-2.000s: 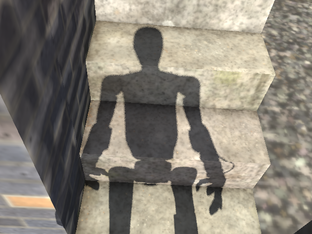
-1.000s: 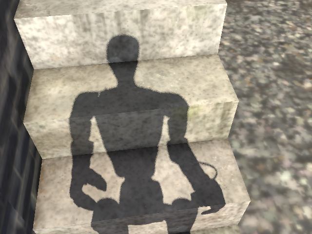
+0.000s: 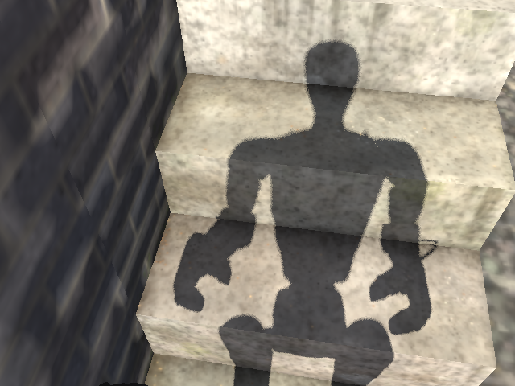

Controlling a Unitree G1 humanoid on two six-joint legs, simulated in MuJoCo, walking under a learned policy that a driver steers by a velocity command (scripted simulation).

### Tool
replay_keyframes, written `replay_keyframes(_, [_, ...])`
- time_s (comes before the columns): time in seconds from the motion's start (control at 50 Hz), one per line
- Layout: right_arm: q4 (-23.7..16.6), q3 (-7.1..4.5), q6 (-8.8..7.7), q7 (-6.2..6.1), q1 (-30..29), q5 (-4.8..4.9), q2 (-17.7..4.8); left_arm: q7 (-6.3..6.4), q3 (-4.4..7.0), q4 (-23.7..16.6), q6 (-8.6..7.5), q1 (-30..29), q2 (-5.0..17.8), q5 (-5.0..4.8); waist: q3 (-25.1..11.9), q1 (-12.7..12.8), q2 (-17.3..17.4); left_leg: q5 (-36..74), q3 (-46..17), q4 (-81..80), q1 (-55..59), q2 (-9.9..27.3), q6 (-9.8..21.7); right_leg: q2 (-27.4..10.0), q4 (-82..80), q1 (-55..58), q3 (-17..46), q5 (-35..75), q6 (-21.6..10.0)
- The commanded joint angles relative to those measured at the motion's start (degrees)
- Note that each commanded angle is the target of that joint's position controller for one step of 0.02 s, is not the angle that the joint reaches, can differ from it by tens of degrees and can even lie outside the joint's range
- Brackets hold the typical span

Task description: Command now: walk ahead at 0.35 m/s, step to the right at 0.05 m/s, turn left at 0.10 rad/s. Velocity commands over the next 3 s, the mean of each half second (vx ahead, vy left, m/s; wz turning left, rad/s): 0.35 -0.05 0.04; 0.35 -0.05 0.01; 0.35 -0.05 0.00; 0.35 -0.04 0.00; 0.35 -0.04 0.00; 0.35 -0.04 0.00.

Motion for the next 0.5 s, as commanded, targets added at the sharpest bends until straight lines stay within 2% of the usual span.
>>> replay_keyframes(0.02, [-4.89, -0.33, -1.65, 0.05, -3.11, -0.32, -4.1, 0.53, 1.31, -4.25, -1.27, -3.22, 5.85, 0.49, -4.93, 0.79, 1.02, 0.62, -2.32, -5.45, -8.19, 6.84, 0.54, -6.47, -2.77, 10.02, 3.84, 10.61, 0.32])
replay_keyframes(0.06, [-4.89, -0.03, -1.8, 0.12, -3.15, -0.19, -3.88, 0.62, 1.05, -3.58, -1.57, -2.92, 5.68, 0.43, -4.6, 0.78, 0.7, 0.7, -1.62, -5.29, -8.39, 6.76, 0.35, -6.99, -3.29, 9.83, 4.19, 12.38, 0.12])
replay_keyframes(0.08, [-4.17, -0.05, -1.53, 0.05, -1.82, -0.34, -3.62, 0.72, 1.19, -2.3, -2.07, -0.44, 5.74, -0.07, -4.71, 1.15, 0.8, 1.75, -1.06, -3.99, -9.03, 6.96, 0.32, -7.2, -2.8, 11.17, 4.19, 13.72, 0.24])
replay_keyframes(0.16, [-4.27, 0.45, -1.26, -0.03, -1.43, -0.18, -3.12, 0.79, 0.62, -1.55, -2.73, -1.59, 5.14, 0.03, -4.59, 0.38, -1.03, 0.08, 0.44, -2.63, -9.85, 7.02, 0.13, -8.34, -3.21, 10.44, 4.73, 17.65, -0.31])
replay_keyframes(0.26, [-4.34, 0.89, -1.19, -0.24, -1.62, -0.1, -2.92, 0.83, 0.43, -0.2, -2.92, -0.57, 5.65, -0.16, -4.79, 0.7, -0.56, 0.84, 1.85, -1.68, -8.94, 7.38, -0.07, -8.57, -3.7, 9.67, 4.71, 20.54, -0.42])
replay_keyframes(0.28, [-1.54, 1.18, -1.77, 0.69, 1.12, 1.39, -2.44, 0.74, 0.48, 1.74, -3.03, 0.95, 6.33, -0.47, -5.12, 0.27, 2.86, 0.32, 3.58, -2.9, -8.37, 6.52, -0.4, -9.62, -4.69, 10.03, 6.65, 17.44, -0.49])
replay_keyframes(0.3, [-1.23, 1.39, -1.73, 1.06, 1.16, 1.03, -2.3, 0.4, 0.56, 2.18, -3.24, 1.3, 6.92, -0.5, -3.87, 0.14, 2.75, 1.03, 4.44, -2.42, -7.57, 6.35, -0.39, -9.29, -5.01, 8.63, 6.08, 15.59, -0.01])
replay_keyframes(0.36, [0.37, 1.53, -1.69, 1.13, 1.41, 0.85, -2.82, 0.28, 0.31, 3.79, -3.47, 1.28, 6.96, -0.74, -2.99, 0.14, -0.8, 2.32, 4.88, -2.0, -7.58, 6.69, -0.08, -8.72, -5.17, 8.44, 5.39, 16.36, 0.5])
replay_keyframes(0.38, [1.16, 1.4, -1.22, 1.05, 0.65, 1.12, -2.77, 0.15, 0.17, 4.22, -3.66, 0.91, 6.61, -1.34, -1.76, -0.23, -2.03, 3.71, 4.26, -2.17, -7.42, 6.81, -0.12, -8.8, -4.95, 7.55, 5.73, 20.46, 0.53])
replay_keyframes(0.42, [2.87, 1.38, -1.14, 0.8, 2.02, 1.23, -3.39, 0.16, 0.29, 5.29, -3.8, 1.8, 6.92, -1.59, -3.99, -0.33, -1.7, 4.83, 4.6, -2.02, -6.47, 6.92, -0.17, -8.52, -3.54, 10.12, 4.99, 24.44, 0.52])
replay_keyframes(0.5, [6.02, 1.7, -1.19, 0.53, 2.36, 1.29, -3.34, 0.42, 0.35, 7.66, -3.58, 2.9, 7.57, -2.0, -3.71, -0.12, -1.36, 5.51, 4.6, -2.22, -5.94, 7.09, 0.15, -8.25, -3.28, 11.05, 4.75, 23.64, 0.38])
Next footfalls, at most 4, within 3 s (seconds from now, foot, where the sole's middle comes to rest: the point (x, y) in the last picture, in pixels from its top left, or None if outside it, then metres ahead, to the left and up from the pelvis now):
none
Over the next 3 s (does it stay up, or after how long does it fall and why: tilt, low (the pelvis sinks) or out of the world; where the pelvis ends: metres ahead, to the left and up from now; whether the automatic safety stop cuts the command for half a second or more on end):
stays up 0.01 -0.02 0.00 its command is cut before an obstacle from the start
